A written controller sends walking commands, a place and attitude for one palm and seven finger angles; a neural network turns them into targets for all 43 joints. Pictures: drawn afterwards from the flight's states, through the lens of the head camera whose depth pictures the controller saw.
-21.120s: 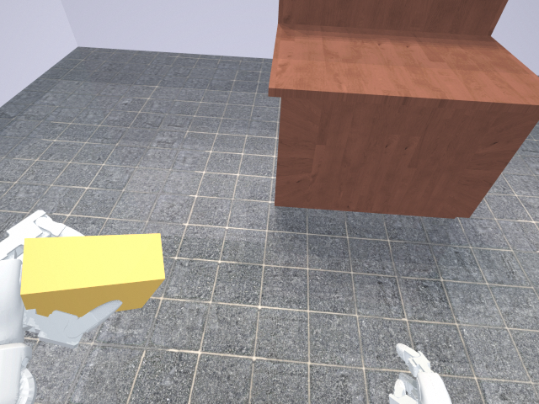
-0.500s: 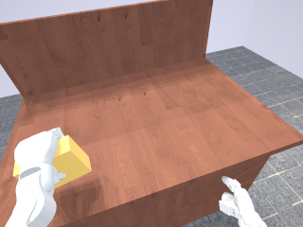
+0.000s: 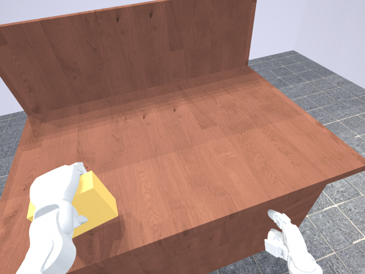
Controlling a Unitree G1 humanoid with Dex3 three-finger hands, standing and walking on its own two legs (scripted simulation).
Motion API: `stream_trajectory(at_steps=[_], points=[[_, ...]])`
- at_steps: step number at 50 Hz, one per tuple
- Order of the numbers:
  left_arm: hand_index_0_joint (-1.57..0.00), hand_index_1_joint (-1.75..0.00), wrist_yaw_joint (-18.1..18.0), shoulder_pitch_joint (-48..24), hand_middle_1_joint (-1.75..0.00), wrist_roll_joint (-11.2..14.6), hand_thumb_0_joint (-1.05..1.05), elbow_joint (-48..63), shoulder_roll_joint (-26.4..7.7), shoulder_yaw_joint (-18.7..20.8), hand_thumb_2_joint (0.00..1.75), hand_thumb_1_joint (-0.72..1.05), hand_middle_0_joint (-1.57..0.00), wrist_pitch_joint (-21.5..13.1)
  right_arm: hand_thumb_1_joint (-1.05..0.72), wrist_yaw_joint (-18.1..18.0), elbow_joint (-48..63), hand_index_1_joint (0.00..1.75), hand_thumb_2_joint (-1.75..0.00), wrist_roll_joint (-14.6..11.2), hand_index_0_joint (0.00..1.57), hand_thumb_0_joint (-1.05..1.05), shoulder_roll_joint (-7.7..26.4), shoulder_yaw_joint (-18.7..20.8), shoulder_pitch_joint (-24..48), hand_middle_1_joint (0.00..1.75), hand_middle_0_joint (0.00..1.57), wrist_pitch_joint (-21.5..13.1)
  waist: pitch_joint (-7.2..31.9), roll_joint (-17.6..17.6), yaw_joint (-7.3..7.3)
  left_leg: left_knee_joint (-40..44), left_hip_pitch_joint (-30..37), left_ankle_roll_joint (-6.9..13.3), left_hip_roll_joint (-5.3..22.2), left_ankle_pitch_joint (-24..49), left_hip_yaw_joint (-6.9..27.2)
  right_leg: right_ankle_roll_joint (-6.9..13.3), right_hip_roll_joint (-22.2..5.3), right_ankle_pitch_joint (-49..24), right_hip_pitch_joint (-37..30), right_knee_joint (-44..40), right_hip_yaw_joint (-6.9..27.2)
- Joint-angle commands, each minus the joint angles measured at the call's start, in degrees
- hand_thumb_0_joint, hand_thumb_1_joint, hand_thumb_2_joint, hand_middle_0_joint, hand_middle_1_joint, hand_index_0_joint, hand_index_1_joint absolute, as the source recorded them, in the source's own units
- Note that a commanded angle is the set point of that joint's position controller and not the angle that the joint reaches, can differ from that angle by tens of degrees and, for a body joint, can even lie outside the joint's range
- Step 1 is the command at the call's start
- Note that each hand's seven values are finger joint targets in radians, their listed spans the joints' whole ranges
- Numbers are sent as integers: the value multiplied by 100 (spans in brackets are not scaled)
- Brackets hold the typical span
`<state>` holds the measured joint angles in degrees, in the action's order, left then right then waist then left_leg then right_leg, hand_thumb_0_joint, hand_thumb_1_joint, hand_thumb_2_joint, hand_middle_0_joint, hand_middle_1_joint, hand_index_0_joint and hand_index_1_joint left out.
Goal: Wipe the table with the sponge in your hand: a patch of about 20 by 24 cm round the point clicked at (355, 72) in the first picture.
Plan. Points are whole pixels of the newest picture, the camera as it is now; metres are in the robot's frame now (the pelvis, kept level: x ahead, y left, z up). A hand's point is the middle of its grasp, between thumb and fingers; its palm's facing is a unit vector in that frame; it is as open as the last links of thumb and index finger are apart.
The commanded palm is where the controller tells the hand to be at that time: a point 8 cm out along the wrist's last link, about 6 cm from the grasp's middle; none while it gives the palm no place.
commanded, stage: lower the sponge onto the table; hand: left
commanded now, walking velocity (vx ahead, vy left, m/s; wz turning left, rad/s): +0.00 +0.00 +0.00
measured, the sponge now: (81, 211) +0.22 +0.28 +0.02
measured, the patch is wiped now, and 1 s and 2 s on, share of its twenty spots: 0.00 0.00 0.20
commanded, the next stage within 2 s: wipe forward along the first lane in 1.14 s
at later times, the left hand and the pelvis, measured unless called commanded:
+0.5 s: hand (79, 211) +0.22 +0.27 +0.04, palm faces -0.07 -0.16 -0.99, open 9.6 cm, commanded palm +0.20 +0.27 +0.12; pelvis +0.00 +0.00 +0.00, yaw +0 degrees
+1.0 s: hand (79, 207) +0.22 +0.28 +0.04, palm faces -0.01 -0.12 -0.99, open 9.6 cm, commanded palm +0.19 +0.27 +0.10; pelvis +0.01 +0.01 +0.00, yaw +0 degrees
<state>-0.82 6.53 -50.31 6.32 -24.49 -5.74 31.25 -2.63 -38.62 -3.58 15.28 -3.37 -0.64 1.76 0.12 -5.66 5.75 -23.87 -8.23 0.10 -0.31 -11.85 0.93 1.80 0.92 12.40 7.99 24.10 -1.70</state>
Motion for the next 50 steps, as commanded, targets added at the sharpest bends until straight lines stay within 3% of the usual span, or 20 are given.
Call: stream_trajectory(at_steps=[1, 4, 7, 9, 10, 15, 19, 20, 24, 27, 29, 30, 34, 35, 39, 40, 44, 45, 49, 50], points=[[-120, -160, -137, -1615, -160, -594, 0, 1707, -1439, 587, 130, 10, -120, -555, -90, -130, 1177, 30, -90, 80, 20, 0, 413, 209, 1415, 30, 20, -474, 1367, 127, 116, 165, 325, 249, -189, 834, 380, 219, -27, -377, -241, -374, 523], [-120, -160, -410, -1593, -160, -726, 0, 1669, -2014, 1243, 130, 10, -120, -943, -90, -190, 1066, 30, -90, 168, 20, 0, 461, 253, 1268, 30, 20, -525, 1297, 63, 218, 165, 375, 227, -168, 805, 428, 296, 36, -326, -243, -467, 745], [-120, -160, -661, -1276, -160, -631, 0, 1298, -1342, 954, 130, 10, -120, -1074, -90, -172, 1020, 30, -90, 139, 20, 0, 371, 285, 1209, 30, 20, -577, 1064, 190, 188, 154, 362, 174, -177, 922, 370, 275, 9, -440, -75, -554, 641], [-120, -160, -758, -1371, -160, -541, 0, 1133, -1556, 1172, 130, 10, -120, -925, -90, -158, 964, 30, -90, 94, 20, 0, 447, 296, 1326, 30, 20, -557, 832, 133, 226, 239, 296, 158, -171, 745, 394, 329, 43, -260, 42, -591, 802], [-120, -160, -746, -1214, -160, -471, 0, 1016, -1149, 894, 130, 10, -120, -828, -90, -125, 990, 30, -90, 74, 20, 0, 394, 310, 1315, 30, 20, -558, 867, 109, 179, 213, 222, 168, -165, 787, 313, 285, 17, -355, -18, -541, 625], [-120, -160, -431, -714, -160, -309, 0, 985, -807, 471, 130, 10, -120, -400, -90, -35, 1066, 30, -90, 29, 20, 0, 458, 297, 1471, 30, 20, -467, 899, 239, 120, 206, 133, 182, -183, 915, 287, 219, -43, -660, -151, -453, 526], [-120, -160, -248, -839, -160, -407, 0, 1230, -1234, 661, 130, 10, -120, -512, -90, -54, 1092, 30, -90, 66, 20, 0, 508, 286, 1429, 30, 20, -426, 890, 387, 88, 187, 171, 219, -159, 822, 356, 221, -16, -519, -82, -465, 620], [-120, -160, -241, -950, -160, -470, 0, 1312, -934, 392, 130, 10, -120, -616, -90, -63, 1144, 30, -90, 80, 20, 0, 438, 278, 1355, 30, 20, -449, 948, 295, 54, 187, 146, 245, -167, 766, 317, 197, -23, -409, -67, -449, 455], [-120, -160, -539, -1321, -160, -676, 0, 1436, -1628, 1027, 130, 10, -120, -1096, -90, -157, 1055, 30, -90, 163, 20, 0, 460, 308, 1197, 30, 20, -533, 1002, 167, 154, 183, 300, 226, -151, 684, 398, 283, 47, -233, 29, -513, 682], [-120, -160, -815, -1102, -160, -728, 0, 1211, -1094, 757, 130, 10, -120, -1237, -90, -144, 1011, 30, -90, 166, 20, 0, 374, 347, 1130, 30, 20, -611, 1052, -4, 164, 156, 350, 172, -149, 897, 380, 302, 50, -393, 84, -491, 537], [-120, -160, -941, -1136, -160, -681, 0, 1162, -1431, 1099, 130, 10, -120, -1147, -90, -142, 974, 30, -90, 136, 20, 0, 454, 373, 1191, 30, 20, -594, 1003, -18, 211, 207, 297, 163, -147, 812, 399, 352, 81, -339, 69, -496, 724], [-120, -160, -944, -986, -160, -632, 0, 1123, -886, 686, 130, 10, -120, -1078, -90, -113, 1036, 30, -90, 119, 20, 0, 364, 370, 1204, 30, 20, -603, 1065, 51, 169, 194, 251, 171, -147, 875, 343, 299, 48, -415, 20, -441, 517], [-120, -160, -851, -809, -160, -481, 0, 787, -901, 639, 130, 10, -120, -695, -90, -66, 976, 30, -90, 55, 20, 0, 468, 371, 1365, 30, 20, -524, 826, 234, 155, 249, 155, 146, -142, 811, 350, 285, 41, -424, 82, -478, 581], [-120, -160, -770, -728, -160, -472, 0, 752, -536, 298, 130, 10, -120, -606, -90, -48, 1023, 30, -90, 46, 20, 0, 428, 350, 1355, 30, 20, -509, 910, 169, 105, 252, 86, 166, -151, 783, 303, 248, 20, -421, 32, -436, 397], [-120, -160, -618, -960, -160, -570, 0, 778, -1003, 523, 130, 10, -120, -543, -90, -70, 1016, 30, -90, 69, 20, 0, 506, 337, 1380, 30, 20, -429, 910, 288, 122, 276, 75, 186, -147, 675, 355, 255, 38, -320, 12, -430, 511], [-120, -160, -589, -1125, -160, -609, 0, 909, -653, 197, 130, 10, -120, -605, -90, -73, 1099, 30, -90, 72, 20, 0, 427, 322, 1304, 30, 20, -459, 1094, 259, 62, 217, 91, 228, -172, 728, 296, 225, 20, -384, -26, -372, 348], [-120, -160, -734, -967, -160, -682, 0, 881, -1245, 813, 130, 10, -120, -896, -90, -94, 1016, 30, -90, 129, 20, 0, 477, 378, 1173, 30, 20, -491, 1132, 295, 172, 160, 189, 215, -147, 829, 370, 289, 74, -481, -32, -380, 559], [-120, -160, -732, -832, -160, -654, 0, 852, -720, 414, 130, 10, -120, -921, -90, -82, 1083, 30, -90, 115, 20, 0, 387, 354, 1159, 30, 20, -502, 1127, 213, 118, 141, 145, 221, -170, 856, 313, 257, 55, -509, -17, -367, 393], [-120, -160, -843, -595, -160, -593, 0, 722, -869, 606, 130, 10, -120, -947, -90, -31, 1019, 30, -90, 111, 20, 0, 463, 396, 1147, 30, 20, -506, 908, 295, 163, 153, 103, 182, -134, 814, 371, 297, 76, -503, 149, -397, 565], [-120, -160, -838, -548, -160, -595, 0, 703, -551, 370, 130, 10, -120, -918, -90, -15, 1062, 30, -90, 94, 20, 0, 418, 389, 1135, 30, 20, -504, 977, 311, 119, 134, 38, 190, -143, 837, 325, 263, 60, -539, 102, -347, 393]])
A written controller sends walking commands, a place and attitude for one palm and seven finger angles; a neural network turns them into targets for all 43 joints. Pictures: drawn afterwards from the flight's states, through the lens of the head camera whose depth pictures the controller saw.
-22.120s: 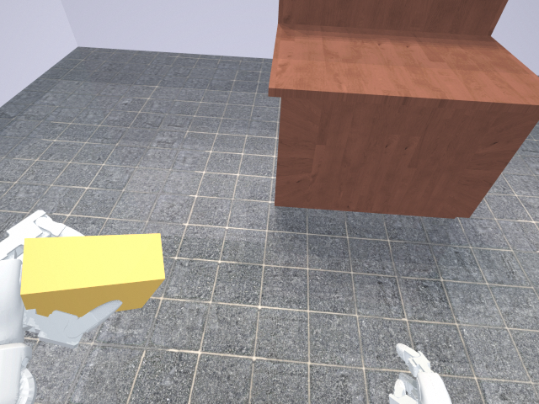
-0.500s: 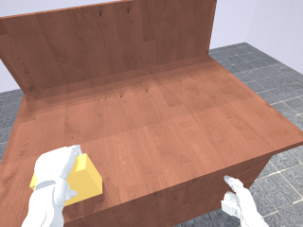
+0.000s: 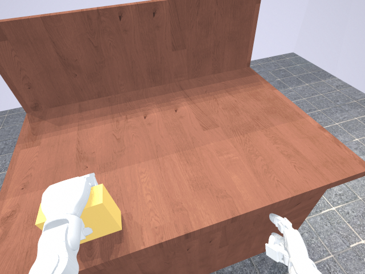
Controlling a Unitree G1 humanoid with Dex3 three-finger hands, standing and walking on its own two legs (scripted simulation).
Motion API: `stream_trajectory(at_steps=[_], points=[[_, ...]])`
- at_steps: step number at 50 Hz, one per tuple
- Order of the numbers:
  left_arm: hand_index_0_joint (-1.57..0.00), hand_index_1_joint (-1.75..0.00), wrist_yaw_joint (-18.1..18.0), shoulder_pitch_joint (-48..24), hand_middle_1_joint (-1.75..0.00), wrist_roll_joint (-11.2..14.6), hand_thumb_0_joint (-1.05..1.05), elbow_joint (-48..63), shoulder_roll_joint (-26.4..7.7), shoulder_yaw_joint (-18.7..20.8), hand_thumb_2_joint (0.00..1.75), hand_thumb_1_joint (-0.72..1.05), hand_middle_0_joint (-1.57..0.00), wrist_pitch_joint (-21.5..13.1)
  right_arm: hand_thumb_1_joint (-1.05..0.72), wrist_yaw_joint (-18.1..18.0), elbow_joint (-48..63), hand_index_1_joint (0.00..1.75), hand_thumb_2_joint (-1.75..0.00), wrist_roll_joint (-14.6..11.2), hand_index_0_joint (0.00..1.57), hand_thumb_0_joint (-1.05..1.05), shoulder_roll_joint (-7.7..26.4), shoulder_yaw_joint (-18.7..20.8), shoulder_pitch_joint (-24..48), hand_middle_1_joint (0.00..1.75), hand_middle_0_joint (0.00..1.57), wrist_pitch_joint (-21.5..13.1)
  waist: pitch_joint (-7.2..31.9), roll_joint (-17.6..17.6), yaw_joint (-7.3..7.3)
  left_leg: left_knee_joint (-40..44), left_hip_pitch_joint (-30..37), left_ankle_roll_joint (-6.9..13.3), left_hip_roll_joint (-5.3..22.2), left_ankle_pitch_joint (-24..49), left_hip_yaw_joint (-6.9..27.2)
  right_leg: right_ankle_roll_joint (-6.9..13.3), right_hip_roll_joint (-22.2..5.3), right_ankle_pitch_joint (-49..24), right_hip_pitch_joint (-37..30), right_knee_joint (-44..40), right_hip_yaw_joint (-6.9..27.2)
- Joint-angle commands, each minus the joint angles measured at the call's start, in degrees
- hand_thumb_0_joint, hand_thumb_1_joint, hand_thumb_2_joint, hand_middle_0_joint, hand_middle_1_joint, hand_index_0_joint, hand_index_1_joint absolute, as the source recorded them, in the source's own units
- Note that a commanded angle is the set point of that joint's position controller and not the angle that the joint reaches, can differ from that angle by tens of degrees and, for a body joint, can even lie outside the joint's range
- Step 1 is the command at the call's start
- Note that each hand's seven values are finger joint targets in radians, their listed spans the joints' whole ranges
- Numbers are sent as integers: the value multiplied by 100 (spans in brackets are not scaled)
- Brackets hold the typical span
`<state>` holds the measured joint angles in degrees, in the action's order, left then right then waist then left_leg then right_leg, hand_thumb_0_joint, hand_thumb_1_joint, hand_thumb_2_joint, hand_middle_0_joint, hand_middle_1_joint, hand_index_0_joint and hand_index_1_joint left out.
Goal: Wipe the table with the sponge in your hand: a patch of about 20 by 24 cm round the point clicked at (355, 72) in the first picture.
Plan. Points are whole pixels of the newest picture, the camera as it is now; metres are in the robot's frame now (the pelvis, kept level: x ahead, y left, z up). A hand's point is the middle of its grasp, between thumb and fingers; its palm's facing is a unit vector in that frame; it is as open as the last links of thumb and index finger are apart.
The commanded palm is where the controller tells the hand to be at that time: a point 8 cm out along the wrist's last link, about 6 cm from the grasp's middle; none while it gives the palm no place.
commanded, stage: lower the sponge onto the table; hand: left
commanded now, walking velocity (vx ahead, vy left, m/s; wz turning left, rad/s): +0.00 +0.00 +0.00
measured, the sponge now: (87, 221) +0.21 +0.27 -0.01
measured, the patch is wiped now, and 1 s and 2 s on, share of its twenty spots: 0.00 0.20 0.40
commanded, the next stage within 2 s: wipe forward along the first lane in 0.14 s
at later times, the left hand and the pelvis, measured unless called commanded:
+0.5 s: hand (79, 205) +0.23 +0.28 +0.04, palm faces -0.03 -0.08 -1.00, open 9.7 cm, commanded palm +0.21 +0.28 +0.08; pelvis +0.00 -0.01 +0.00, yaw +0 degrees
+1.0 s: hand (78, 186) +0.27 +0.31 +0.03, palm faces -0.06 -0.03 -1.00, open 9.7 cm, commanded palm +0.26 +0.31 +0.07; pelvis -0.01 -0.01 -0.01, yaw +1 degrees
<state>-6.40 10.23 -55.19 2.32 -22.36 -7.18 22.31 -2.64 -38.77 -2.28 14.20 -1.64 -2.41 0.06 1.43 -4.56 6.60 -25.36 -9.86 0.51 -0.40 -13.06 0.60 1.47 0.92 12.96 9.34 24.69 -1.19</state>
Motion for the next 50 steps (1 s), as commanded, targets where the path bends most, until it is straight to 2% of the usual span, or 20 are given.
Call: stream_trajectory(at_steps=[1, 4, 7, 9, 10, 12, 19, 20, 24, 27, 29, 32, 34, 35, 39, 42, 44, 47, 49, 50], points=[[-120, -160, -290, -874, -160, -123, 0, 1061, -816, 544, 130, 10, -120, -8, -90, 2, 1051, 30, -90, -44, 20, 0, 529, 218, 1333, 30, 20, -326, 812, 309, 51, 270, 217, 131, -134, 992, 379, 291, 54, -619, -1, -420, 392], [-120, -160, -328, -977, -160, -114, 0, 1086, -1042, 687, 130, 10, -120, 76, -90, -13, 1046, 30, -90, -40, 20, 0, 596, 228, 1389, 30, 20, -285, 723, 193, 61, 313, 181, 135, -121, 863, 390, 316, 65, -501, 38, -434, 476], [-120, -160, -298, -731, -160, -90, 0, 885, -776, 519, 130, 10, -120, 131, -90, 6, 1045, 30, -90, -55, 20, 0, 560, 228, 1353, 30, 20, -270, 786, 344, 41, 255, 144, 141, -142, 950, 345, 274, 35, -674, -23, -405, 385], [-120, -160, -311, -749, -160, -90, 0, 938, -1170, 843, 130, 10, -120, 137, -90, -11, 1017, 30, -90, -54, 20, 0, 618, 234, 1385, 30, 20, -226, 772, 257, 87, 263, 127, 142, -153, 851, 351, 311, 48, -594, -54, -421, 541], [-120, -160, -280, -617, -160, -57, 0, 983, -678, 469, 130, 10, -120, 147, -90, 2, 1118, 30, -90, -64, 20, 0, 533, 214, 1351, 30, 20, -233, 894, 246, 45, 229, 96, 170, -174, 934, 301, 273, 31, -708, -129, -347, 347], [-120, -160, -264, -457, -160, -67, 0, 801, -719, 519, 130, 10, -120, 159, -90, 21, 1053, 30, -90, -65, 20, 0, 568, 223, 1356, 30, 20, -208, 797, 387, 49, 212, 78, 136, -161, 971, 310, 261, 25, -759, -59, -375, 374], [-120, -160, -288, -1332, -160, -169, 0, 231, -1272, 876, 130, 10, -120, 168, -90, -131, 901, 30, -90, -76, 20, 0, 663, 205, 1284, 30, 20, -157, 579, 386, -10, 221, -39, 158, -182, 518, 292, 277, 50, -246, 236, -461, 511], [-120, -160, -266, -1308, -160, -167, 0, 197, -953, 646, 130, 10, -120, 145, -90, -139, 958, 30, -90, -83, 20, 0, 602, 207, 1227, 30, 20, -174, 753, 471, -55, 186, -74, 177, -195, 560, 257, 239, 40, -313, 141, -385, 353], [-120, -160, -233, -1556, -160, -90, 0, -256, -1364, 974, 130, 10, -120, 47, -90, -200, 828, 30, -90, -94, 20, 0, 704, 212, 1138, 30, 20, -162, 715, 609, -81, 140, -161, 163, -208, 453, 249, 232, 33, -368, 207, -415, 521], [-120, -160, -159, -1743, -160, -67, 0, -590, -1034, 679, 130, 10, -120, -47, -90, -229, 835, 30, -90, -120, 20, 0, 676, 214, 1082, 30, 20, -193, 692, 614, -169, 79, -263, 167, -233, 424, 196, 171, 4, -417, 285, -387, 399], [-120, -160, -159, -1939, -160, -54, 0, -755, -1435, 989, 130, 10, -120, -122, -90, -258, 753, 30, -90, -123, 20, 0, 752, 231, 973, 30, 20, -187, 714, 623, -157, 67, -291, 175, -230, 353, 223, 203, 21, -351, 333, -393, 499], [-120, -160, -117, -1812, -160, -89, 0, -970, -1098, 755, 130, 10, -120, -230, -90, -233, 789, 30, -90, -122, 20, 0, 712, 261, 862, 30, 20, -222, 877, 663, -181, -37, -367, 183, -247, 583, 191, 172, -6, -795, 266, -264, 358], [-120, -160, -124, -2050, -160, -93, 0, -1107, -1428, 983, 130, 10, -120, -282, -90, -244, 721, 30, -90, -130, 20, 0, 789, 280, 766, 30, 20, -199, 801, 634, -215, -48, -459, 184, -240, 454, 211, 200, 15, -640, 386, -278, 460], [-120, -160, -99, -2126, -160, -117, 0, -1150, -1080, 675, 130, 10, -120, -301, -90, -240, 803, 30, -90, -136, 20, 0, 739, 278, 705, 30, 20, -208, 875, 634, -259, -70, -515, 205, -252, 457, 176, 170, 9, -639, 360, -232, 293], [-120, -160, -180, -2286, -160, -110, 0, -1342, -1423, 990, 130, 10, -120, -445, -90, -237, 724, 30, -90, -153, 20, 0, 815, 341, 586, 30, 20, -214, 921, 693, -232, -109, -598, 196, -234, 375, 203, 193, 20, -594, 473, -179, 391], [-120, -160, -188, -2502, -160, -93, 0, -1742, -1157, 746, 130, 10, -120, -469, -90, -260, 708, 30, -90, -183, 20, 0, 792, 336, 479, 30, 20, -193, 808, 919, -341, -141, -765, 200, -238, 202, 163, 125, -1, -409, 615, -206, 285], [-120, -160, -228, -2903, -160, -103, 0, -1902, -1496, 961, 130, 10, -120, -516, -90, -278, 630, 30, -90, -202, 20, 0, 859, 346, 411, 30, 20, -184, 728, 947, -377, -139, -860, 200, -226, 30, 194, 148, 21, -154, 768, -206, 344], [-120, -160, -212, -3137, -160, -177, 0, -2282, -1289, 699, 130, 10, -120, -527, -90, -288, 644, 30, -90, -221, 20, 0, 839, 342, 309, 30, 20, -175, 762, 845, -421, -169, -963, 203, -240, -105, 158, 116, -2, 51, 888, -192, 245], [-120, -160, -254, -3190, -160, -172, 0, -2409, -1791, 1107, 130, 10, -120, -559, -90, -293, 588, 30, -90, -229, 20, 0, 909, 377, 239, 30, 20, -149, 929, 732, -350, -210, -1007, 202, -246, -92, 173, 151, 15, 42, 792, -148, 340], [-120, -160, -219, -3308, -160, -171, 0, -2354, -1418, 754, 130, 10, -120, -572, -90, -304, 687, 30, -90, -228, 20, 0, 848, 360, 195, 30, 20, -140, 1149, 727, -403, -248, -989, 230, -265, -9, 133, 116, -11, -95, 673, -106, 203]])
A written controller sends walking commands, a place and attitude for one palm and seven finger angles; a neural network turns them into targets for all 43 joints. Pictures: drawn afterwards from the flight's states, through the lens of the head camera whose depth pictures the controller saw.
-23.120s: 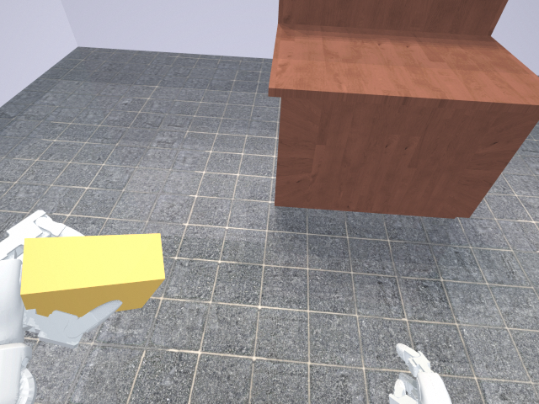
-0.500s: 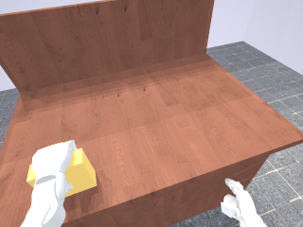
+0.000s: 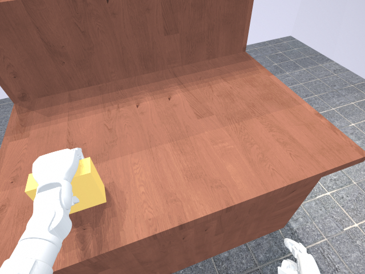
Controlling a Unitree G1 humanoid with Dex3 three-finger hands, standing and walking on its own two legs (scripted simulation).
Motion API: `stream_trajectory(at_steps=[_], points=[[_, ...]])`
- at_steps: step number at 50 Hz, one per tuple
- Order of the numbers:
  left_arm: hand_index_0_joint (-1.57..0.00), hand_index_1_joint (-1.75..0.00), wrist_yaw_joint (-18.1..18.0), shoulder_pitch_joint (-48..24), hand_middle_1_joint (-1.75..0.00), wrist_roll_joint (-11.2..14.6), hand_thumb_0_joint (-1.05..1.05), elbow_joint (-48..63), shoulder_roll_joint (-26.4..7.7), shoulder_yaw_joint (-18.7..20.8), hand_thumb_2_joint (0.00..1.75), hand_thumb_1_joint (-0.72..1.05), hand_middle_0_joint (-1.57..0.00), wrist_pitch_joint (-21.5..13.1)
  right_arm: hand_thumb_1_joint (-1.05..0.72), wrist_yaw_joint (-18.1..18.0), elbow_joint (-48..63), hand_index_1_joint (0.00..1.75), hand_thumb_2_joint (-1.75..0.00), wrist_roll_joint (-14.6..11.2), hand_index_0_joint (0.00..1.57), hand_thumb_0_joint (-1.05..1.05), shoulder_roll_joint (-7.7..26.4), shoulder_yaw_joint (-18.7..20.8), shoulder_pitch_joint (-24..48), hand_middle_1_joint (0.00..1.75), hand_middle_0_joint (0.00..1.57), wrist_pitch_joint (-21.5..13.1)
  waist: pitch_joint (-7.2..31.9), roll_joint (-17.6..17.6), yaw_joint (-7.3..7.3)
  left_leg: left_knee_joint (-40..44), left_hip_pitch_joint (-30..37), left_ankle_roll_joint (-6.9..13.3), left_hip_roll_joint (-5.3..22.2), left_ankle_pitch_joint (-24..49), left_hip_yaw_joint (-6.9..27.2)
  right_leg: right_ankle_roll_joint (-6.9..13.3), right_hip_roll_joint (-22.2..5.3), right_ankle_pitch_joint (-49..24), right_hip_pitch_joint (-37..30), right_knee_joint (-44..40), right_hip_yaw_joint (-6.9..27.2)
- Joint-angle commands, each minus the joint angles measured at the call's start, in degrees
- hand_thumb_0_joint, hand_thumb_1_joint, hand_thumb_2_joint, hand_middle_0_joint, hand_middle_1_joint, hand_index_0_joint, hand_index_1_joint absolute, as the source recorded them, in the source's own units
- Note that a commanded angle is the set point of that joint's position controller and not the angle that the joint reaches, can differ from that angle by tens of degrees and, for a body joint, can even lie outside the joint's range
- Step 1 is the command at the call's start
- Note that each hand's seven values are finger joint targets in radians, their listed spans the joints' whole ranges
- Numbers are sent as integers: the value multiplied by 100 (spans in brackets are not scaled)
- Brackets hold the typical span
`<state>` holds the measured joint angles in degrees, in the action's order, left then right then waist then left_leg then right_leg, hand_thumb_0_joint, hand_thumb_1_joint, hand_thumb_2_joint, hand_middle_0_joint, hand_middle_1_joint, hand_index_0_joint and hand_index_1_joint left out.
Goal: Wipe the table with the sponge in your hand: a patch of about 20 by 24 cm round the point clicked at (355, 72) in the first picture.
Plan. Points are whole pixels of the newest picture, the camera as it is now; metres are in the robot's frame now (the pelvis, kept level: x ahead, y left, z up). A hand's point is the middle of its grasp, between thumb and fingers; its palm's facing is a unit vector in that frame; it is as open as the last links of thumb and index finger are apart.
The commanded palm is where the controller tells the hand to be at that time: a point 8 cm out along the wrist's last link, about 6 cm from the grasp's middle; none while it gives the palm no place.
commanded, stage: wipe forward along the first lane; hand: left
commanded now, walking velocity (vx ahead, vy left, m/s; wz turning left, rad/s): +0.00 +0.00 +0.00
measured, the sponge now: (73, 193) +0.28 +0.32 -0.01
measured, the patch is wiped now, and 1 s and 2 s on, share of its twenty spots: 0.20 0.40 0.50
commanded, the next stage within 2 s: slide across to the middle lane in 0.86 s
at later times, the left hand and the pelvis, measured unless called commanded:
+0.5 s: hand (68, 162) +0.34 +0.34 +0.04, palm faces -0.08 -0.01 -1.00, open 9.7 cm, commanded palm +0.32 +0.33 +0.07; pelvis +0.00 +0.01 +0.00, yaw +0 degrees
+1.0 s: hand (69, 148) +0.38 +0.36 +0.04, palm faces -0.11 +0.00 -0.99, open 9.7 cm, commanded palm +0.37 +0.34 +0.07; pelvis +0.00 +0.02 -0.01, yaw +0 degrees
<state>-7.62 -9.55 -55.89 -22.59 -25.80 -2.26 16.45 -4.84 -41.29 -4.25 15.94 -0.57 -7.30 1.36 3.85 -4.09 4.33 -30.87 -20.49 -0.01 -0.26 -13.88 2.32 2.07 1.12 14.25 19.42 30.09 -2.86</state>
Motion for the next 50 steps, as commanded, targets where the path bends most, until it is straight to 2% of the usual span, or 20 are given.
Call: stream_trajectory(at_steps=[1, 2, 4, 5, 9, 13, 14, 17, 19, 21, 24, 28, 30, 34, 38, 39, 43, 46, 48, 50], points=[[-120, -160, -99, -1370, -160, -119, 0, -93, -1236, 390, 130, 10, -120, 30, -90, -87, 893, 30, -90, -54, 20, 0, 676, 253, 691, 30, 20, -254, 814, 707, -180, 290, 46, 264, -271, 33, -39, 54, -28, -153, -244, -670, 431], [-120, -160, -84, -1498, -160, -104, 0, -148, -1089, 239, 130, 10, -120, 15, -90, -77, 901, 30, -90, -56, 20, 0, 681, 242, 680, 30, 20, -241, 795, 697, -222, 290, 3, 258, -261, 20, -50, 41, -42, -183, -203, -658, 402], [-120, -160, -98, -1625, -160, -99, 0, -256, -1426, 519, 130, 10, -120, -33, -90, -75, 859, 30, -90, -57, 20, 0, 744, 263, 617, 30, 20, -219, 805, 654, -209, 276, -17, 262, -250, 14, -6, 76, -12, -143, -157, -640, 439], [-120, -160, -69, -1625, -160, -94, 0, -245, -1111, 225, 130, 10, -120, -56, -90, -72, 946, 30, -90, -51, 20, 0, 685, 257, 567, 30, 20, -218, 895, 509, -224, 262, -20, 284, -260, 6, -36, 56, -32, -135, -197, -627, 335], [-120, -160, -99, -1792, -160, -116, 0, -579, -1544, 619, 130, 10, -120, -177, -90, -59, 876, 30, -90, -51, 20, 0, 756, 280, 468, 30, 20, -171, 849, 792, -226, 209, -167, 287, -239, 51, -8, 63, -20, -291, -167, -593, 424], [-120, -160, -126, -1888, -160, -175, 0, -729, -1218, 321, 130, 10, -120, -268, -90, -25, 929, 30, -90, -53, 20, 0, 714, 292, 390, 30, 20, -140, 889, 759, -279, 186, -188, 287, -216, 13, -26, 39, -33, -228, -26, -576, 347], [-120, -160, -170, -2014, -160, -172, 0, -754, -1582, 631, 130, 10, -120, -311, -90, -28, 866, 30, -90, -61, 20, 0, 768, 305, 368, 30, 20, -136, 910, 641, -259, 193, -193, 281, -201, 31, -1, 79, -12, -206, -24, -548, 382], [-120, -160, -193, -2170, -160, -208, 0, -928, -1254, 320, 130, 10, -120, -320, -90, -10, 895, 30, -90, -60, 20, 0, 733, 302, 290, 30, 20, -106, 907, 724, -333, 167, -227, 283, -193, 66, -23, 44, -32, -290, 53, -520, 288], [-120, -160, -252, -2427, -160, -229, 0, -989, -1625, 591, 130, 10, -120, -354, -90, -17, 826, 30, -90, -63, 20, 0, 784, 311, 280, 30, 20, -86, 903, 578, -330, 163, -243, 286, -183, 27, 8, 76, -20, -184, 124, -513, 334], [-120, -160, -256, -2675, -160, -264, 0, -1170, -1435, 346, 130, 10, -120, -334, -90, -27, 843, 30, -90, -68, 20, 0, 747, 296, 201, 30, 20, -69, 909, 741, -422, 178, -267, 297, -181, -110, -12, 35, -31, -8, 181, -541, 269], [-120, -160, -286, -2772, -160, -287, 0, -1404, -1834, 661, 130, 10, -120, -359, -90, -29, 761, 30, -90, -69, 20, 0, 811, 314, 151, 30, 20, -44, 1070, 642, -357, 154, -309, 292, -174, -13, 5, 68, -28, -101, 113, -486, 300], [-120, -160, -255, -2980, -160, -368, 0, -1678, -1465, 287, 130, 10, -120, -385, -90, 7, 770, 30, -90, -57, 20, 0, 763, 323, 46, 30, 20, 1, 1148, 505, -426, 106, -231, 279, -144, 95, 10, 72, -31, -209, 252, -430, 212], [-120, -160, -260, -3007, -160, -376, 0, -1686, -1519, 324, 130, 10, -120, -435, -90, 12, 779, 30, -90, -41, 20, 0, 776, 338, -40, 30, 20, 13, 1352, 379, -409, 66, -159, 298, -142, 256, 17, 93, -17, -349, 173, -389, 183], [-120, -160, -294, -3331, -160, -383, 0, -1988, -1922, 639, 130, 10, -120, -537, -90, 5, 711, 30, -90, -49, 20, 0, 828, 321, -92, 30, 20, 63, 1185, 652, -452, 81, -398, 295, -117, 150, 56, 84, -20, -291, 246, -398, 226], [-120, -160, -330, -3380, -160, -476, 0, -2143, -1652, 394, 130, 10, -120, -602, -90, 57, 703, 30, -90, -30, 20, 0, 795, 355, -199, 30, 20, 103, 1274, 440, -483, 23, -293, 281, -97, 336, 37, 98, -12, -451, 361, -333, 161], [-120, -160, -352, -3363, -160, -452, 0, -2097, -1811, 571, 130, 10, -120, -635, -90, 63, 689, 30, -90, -35, 20, 0, 818, 372, -187, 30, 20, 99, 1399, 403, -424, 21, -263, 289, -87, 446, 51, 124, -7, -540, 292, -321, 195], [-120, -160, -402, -3604, -160, -494, 0, -2327, -1676, 382, 130, 10, -120, -625, -90, 85, 650, 30, -90, -28, 20, 0, 806, 378, -292, 30, 20, 145, 1307, 450, -550, 5, -309, 285, -74, 301, 49, 95, -1, -375, 468, -338, 150], [-120, -160, -445, -3978, -160, -483, 0, -2577, -2021, 548, 130, 10, -120, -651, -90, 59, 587, 30, -90, -41, 20, 0, 851, 362, -387, 30, 20, 154, 1220, 549, -625, 5, -476, 306, -75, 132, 51, 75, -9, -238, 502, -353, 165], [-120, -160, -433, -4003, -160, -515, 0, -2719, -1907, 430, 130, 10, -120, -652, -90, 71, 570, 30, -90, -43, 20, 0, 850, 368, -419, 30, 20, 158, 1210, 563, -640, 15, -498, 299, -72, 113, 61, 74, -6, -198, 575, -350, 154], [-120, -160, -420, -4086, -160, -496, 0, -2568, -1812, 338, 130, 10, -120, -703, -90, 66, 587, 30, -90, -34, 20, 0, 822, 384, -463, 30, 20, 144, 1572, 383, -597, 9, -288, 299, -63, 279, 77, 95, 6, -297, 445, -304, 147]])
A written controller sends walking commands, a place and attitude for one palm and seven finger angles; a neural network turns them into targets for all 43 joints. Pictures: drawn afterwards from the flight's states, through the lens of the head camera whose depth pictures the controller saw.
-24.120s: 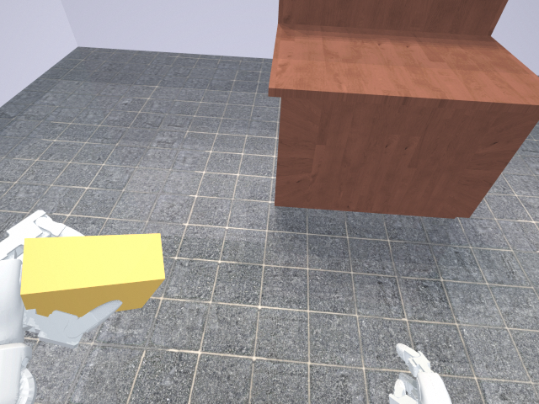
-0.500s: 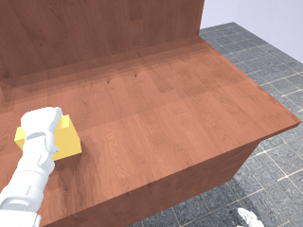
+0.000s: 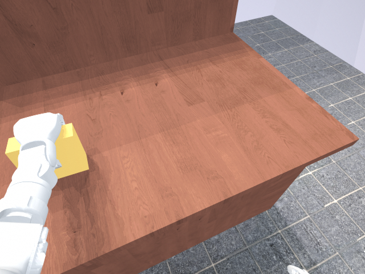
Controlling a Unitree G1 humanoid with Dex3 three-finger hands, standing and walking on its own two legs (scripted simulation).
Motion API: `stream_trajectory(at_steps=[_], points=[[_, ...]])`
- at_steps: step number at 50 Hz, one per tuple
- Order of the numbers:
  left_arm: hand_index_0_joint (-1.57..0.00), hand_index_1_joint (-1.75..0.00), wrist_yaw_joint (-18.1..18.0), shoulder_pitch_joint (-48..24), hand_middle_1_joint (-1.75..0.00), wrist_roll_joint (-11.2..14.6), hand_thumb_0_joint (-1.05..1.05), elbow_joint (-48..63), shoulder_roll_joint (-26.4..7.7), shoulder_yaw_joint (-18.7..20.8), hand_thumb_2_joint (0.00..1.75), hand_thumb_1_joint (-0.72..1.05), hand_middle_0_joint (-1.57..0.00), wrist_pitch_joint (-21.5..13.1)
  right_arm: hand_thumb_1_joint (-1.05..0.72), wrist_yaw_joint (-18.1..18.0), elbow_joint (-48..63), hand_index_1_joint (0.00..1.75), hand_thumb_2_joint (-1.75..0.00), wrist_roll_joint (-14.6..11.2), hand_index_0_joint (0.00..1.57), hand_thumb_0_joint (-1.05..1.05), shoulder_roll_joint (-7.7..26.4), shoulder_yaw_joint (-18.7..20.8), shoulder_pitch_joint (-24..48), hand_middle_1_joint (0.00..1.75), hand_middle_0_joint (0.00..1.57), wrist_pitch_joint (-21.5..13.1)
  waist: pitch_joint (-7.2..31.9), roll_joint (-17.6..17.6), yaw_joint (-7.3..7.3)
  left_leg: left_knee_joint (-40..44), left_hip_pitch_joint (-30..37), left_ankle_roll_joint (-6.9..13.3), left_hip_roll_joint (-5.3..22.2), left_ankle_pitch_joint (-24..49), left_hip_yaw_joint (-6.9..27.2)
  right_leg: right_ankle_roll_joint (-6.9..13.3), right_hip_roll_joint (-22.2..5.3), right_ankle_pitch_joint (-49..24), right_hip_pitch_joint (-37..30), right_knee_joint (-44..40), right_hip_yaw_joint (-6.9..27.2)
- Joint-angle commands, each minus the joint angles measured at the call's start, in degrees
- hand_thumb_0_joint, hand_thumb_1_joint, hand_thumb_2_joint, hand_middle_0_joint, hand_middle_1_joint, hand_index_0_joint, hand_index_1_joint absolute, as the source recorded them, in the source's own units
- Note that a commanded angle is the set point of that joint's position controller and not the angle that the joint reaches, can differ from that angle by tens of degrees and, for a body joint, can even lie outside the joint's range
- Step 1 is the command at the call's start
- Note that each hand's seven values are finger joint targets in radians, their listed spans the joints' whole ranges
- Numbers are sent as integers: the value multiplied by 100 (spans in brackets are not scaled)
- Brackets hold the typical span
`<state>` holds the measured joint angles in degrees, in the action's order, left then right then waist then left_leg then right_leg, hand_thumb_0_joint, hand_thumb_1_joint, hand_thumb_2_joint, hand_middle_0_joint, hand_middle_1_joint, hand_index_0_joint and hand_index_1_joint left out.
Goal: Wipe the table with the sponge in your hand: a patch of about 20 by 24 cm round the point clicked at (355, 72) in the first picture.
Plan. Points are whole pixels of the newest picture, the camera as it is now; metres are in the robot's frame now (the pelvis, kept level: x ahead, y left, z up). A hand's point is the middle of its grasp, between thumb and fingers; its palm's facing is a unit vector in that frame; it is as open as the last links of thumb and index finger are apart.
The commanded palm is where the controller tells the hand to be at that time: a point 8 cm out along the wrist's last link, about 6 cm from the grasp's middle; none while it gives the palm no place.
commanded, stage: slide across to the middle lane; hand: left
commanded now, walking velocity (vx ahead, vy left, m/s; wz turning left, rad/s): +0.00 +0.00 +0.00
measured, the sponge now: (55, 160) +0.37 +0.34 +0.00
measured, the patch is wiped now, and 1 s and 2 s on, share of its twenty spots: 0.40 0.50 0.75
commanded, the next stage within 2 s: wipe back along the middle lane in 0.60 s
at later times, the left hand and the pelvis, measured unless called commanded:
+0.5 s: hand (71, 134) +0.42 +0.30 +0.05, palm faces -0.08 -0.01 -1.00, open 9.7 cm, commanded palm +0.40 +0.27 +0.09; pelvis +0.02 +0.01 +0.01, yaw +0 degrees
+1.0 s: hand (86, 137) +0.41 +0.26 +0.05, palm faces -0.02 -0.03 -1.00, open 9.7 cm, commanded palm +0.37 +0.24 +0.08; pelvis +0.04 +0.01 +0.01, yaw +0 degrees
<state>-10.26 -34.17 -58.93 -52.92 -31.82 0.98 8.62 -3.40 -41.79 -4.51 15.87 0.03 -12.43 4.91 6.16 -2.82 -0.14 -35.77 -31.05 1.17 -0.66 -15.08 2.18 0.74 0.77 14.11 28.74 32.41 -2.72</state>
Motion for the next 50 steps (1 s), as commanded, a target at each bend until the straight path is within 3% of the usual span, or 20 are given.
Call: stream_trajectory(at_steps=[1, 4, 5, 7, 9, 12, 15, 20, 24, 25, 31, 34, 39, 41, 43, 44, 45, 47, 49, 50], points=[[-120, -160, -158, -1877, -160, -191, 0, 593, -1103, -121, 130, 10, -120, 66, -90, -69, 643, 30, -90, -25, 20, 0, 803, 315, 68, 30, 20, -213, 1364, 108, -220, 484, 873, 174, -5, 439, 83, 226, 41, -319, -402, -542, 150], [-120, -160, -183, -1962, -160, -80, 0, 920, -1082, -18, 130, 10, -120, 13, -90, -63, 622, 30, -90, -16, 20, 0, 774, 356, 101, 30, 20, -227, 1672, -37, -151, 500, 1136, 166, 33, 738, 149, 267, 56, -519, -534, -547, 167], [-120, -160, -197, -1888, -160, -16, 0, 975, -852, -194, 130, 10, -120, 14, -90, -59, 640, 30, -90, -8, 20, 0, 745, 374, 55, 30, 20, -225, 1755, 11, -176, 462, 1220, 179, 20, 776, 115, 242, 61, -565, -614, -561, 143], [-120, -160, -223, -1903, -160, 114, 0, 993, -687, -284, 130, 10, -120, 44, -90, -55, 617, 30, -90, -40, 20, 0, 723, 357, 131, 30, 20, -222, 1563, 147, -228, 536, 1199, 168, 34, 702, 115, 213, 53, -546, -598, -642, 146], [-120, -160, -275, -1930, -160, 225, 0, 1059, -921, 2, 130, 10, -120, 84, -90, -63, 589, 30, -90, -51, 20, 0, 748, 345, 223, 30, 20, -235, 1512, 139, -146, 637, 1207, 160, 51, 712, 176, 242, 54, -521, -672, -664, 144], [-120, -160, -290, -2170, -160, 135, 0, 1234, -462, -494, 130, 10, -120, 238, -90, -27, 573, 30, -90, -49, 20, 0, 689, 328, 288, 30, 20, -247, 1425, -121, -210, 705, 1436, 128, 47, 792, 179, 250, 52, -527, -572, -661, 69], [-120, -160, -318, -1818, -160, 104, 0, 1182, -467, -380, 130, 10, -120, 428, -90, 6, 569, 30, -90, -20, 20, 0, 709, 335, 290, 30, 20, -229, 1534, -28, -88, 709, 1547, 116, 45, 1089, 210, 294, 81, -700, -739, -663, 33], [-120, -160, -328, -2051, -160, 158, 0, 1165, -306, -504, 130, 10, -120, 640, -90, 20, 578, 30, -90, -21, 20, 0, 702, 293, 409, 30, 20, -206, 1462, 237, -147, 753, 1525, 128, 36, 1150, 174, 264, 59, -877, -903, -711, 40], [-120, -160, -336, -2085, -160, 72, 0, 1203, -264, -457, 130, 10, -120, 768, -90, 53, 564, 30, -90, -10, 20, 0, 684, 286, 511, 30, 20, -174, 1521, 30, -88, 740, 1690, 65, 57, 1484, 197, 306, 58, -1073, -862, -652, 39], [-120, -160, -314, -2098, -160, 91, 0, 1297, 42, -738, 130, 10, -120, 797, -90, 71, 628, 30, -90, 7, 20, 0, 647, 282, 495, 30, 20, -170, 1568, 3, -120, 703, 1758, 77, 42, 1579, 171, 299, 63, -1159, -887, -653, 2], [-120, -160, -293, -2138, -160, 156, 0, 1315, 68, -675, 130, 10, -120, 950, -90, 75, 610, 30, -90, 13, 20, 0, 631, 277, 557, 30, 20, -95, 1730, 329, -151, 604, 1765, 83, 35, 1902, 105, 262, 24, -1772, -1155, -605, 34], [-120, -160, -260, -2334, -160, 169, 0, 1474, 307, -844, 130, 10, -120, 1022, -90, 79, 597, 30, -90, 14, 20, 0, 628, 267, 648, 30, 20, -72, 1720, 141, -169, 598, 1871, 59, 48, 2066, 130, 285, 32, -1851, -1058, -581, 38], [-120, -160, -199, -1485, -160, 188, 0, 1510, 295, -695, 130, 10, -120, 1166, -90, 136, 675, 30, -90, 33, 20, 0, 652, 272, 730, 30, 20, 23, 1858, 171, 49, 559, 1895, 43, 27, 2425, 108, 319, 21, -2264, -1373, -533, 42], [-120, -160, -170, -1129, -160, 189, 0, 1753, 494, -830, 130, 10, -120, 1224, -90, 175, 766, 30, -90, 37, 20, 0, 611, 279, 778, 30, 20, 57, 2001, 286, 81, 493, 1945, 54, 36, 2727, 94, 295, 2, -2564, -1521, -478, 28], [-120, -160, -160, -788, -160, 248, 0, 2017, 756, -997, 130, 10, -120, 1306, -90, 220, 833, 30, -90, 31, 20, 0, 598, 291, 907, 30, 20, 82, 1907, 366, 95, 482, 1963, 54, 45, 2811, 81, 277, -2, -2671, -1546, -481, 28], [-120, -160, -181, -456, -160, 292, 0, 2040, 587, -775, 130, 10, -120, 1378, -90, 230, 845, 30, -90, 27, 20, 0, 645, 290, 962, 30, 20, 89, 1860, 377, 198, 532, 1930, 35, 53, 2848, 130, 294, 8, -2592, -1591, -479, 34], [-120, -160, -170, -446, -160, 309, 0, 2233, 863, -1049, 130, 10, -120, 1429, -90, 248, 911, 30, -90, 28, 20, 0, 613, 268, 985, 30, 20, 98, 1807, 343, 145, 528, 1948, 45, 47, 2840, 116, 285, 12, -2572, -1574, -484, -15], [-120, -160, -179, -209, -160, 342, 0, 2339, 976, -1104, 130, 10, -120, 1553, -90, 275, 936, 30, -90, 0, 20, 0, 598, 265, 1108, 30, 20, 112, 1612, 561, 151, 562, 1862, 57, 42, 2611, 85, 266, 7, -2531, -1564, -516, -4], [-120, -160, -223, -6, -160, 362, 0, 2328, 481, -671, 130, 10, -120, 1730, -90, 252, 913, 30, -90, -11, 20, 0, 688, 229, 1225, 30, 20, 151, 1371, 586, 256, 686, 1680, 38, 7, 2217, 83, 304, 9, -2369, -1668, -557, 57], [-120, -160, -192, -60, -160, 387, 0, 2416, 830, -1002, 130, 10, -120, 1805, -90, 242, 979, 30, -90, -12, 20, 0, 636, 199, 1244, 30, 20, 158, 1327, 666, 176, 693, 1656, 71, -29, 2126, 38, 279, 0, -2400, -1719, -578, 12]])
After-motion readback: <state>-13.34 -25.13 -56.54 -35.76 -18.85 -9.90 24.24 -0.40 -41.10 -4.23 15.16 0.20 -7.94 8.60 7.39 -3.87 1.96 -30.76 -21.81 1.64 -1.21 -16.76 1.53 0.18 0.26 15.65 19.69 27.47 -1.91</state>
